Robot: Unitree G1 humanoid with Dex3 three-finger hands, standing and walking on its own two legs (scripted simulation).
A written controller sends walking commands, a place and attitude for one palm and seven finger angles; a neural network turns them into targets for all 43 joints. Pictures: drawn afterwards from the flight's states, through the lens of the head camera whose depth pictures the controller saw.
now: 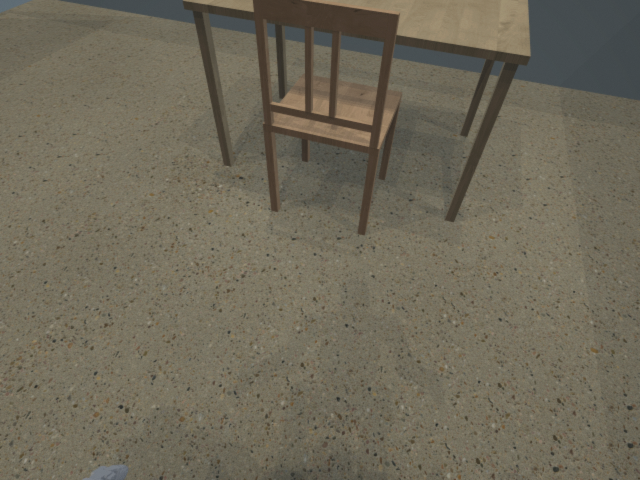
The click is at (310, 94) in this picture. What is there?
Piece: chair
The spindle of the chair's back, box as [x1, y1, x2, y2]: [305, 26, 313, 112]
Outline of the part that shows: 305,26 305,111 310,112 312,109 313,27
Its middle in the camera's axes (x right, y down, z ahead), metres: -0.04 -0.53 +1.23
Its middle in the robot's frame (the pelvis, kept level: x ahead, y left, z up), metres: +1.27 +0.10 -0.10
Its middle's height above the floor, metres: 0.67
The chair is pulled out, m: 0.00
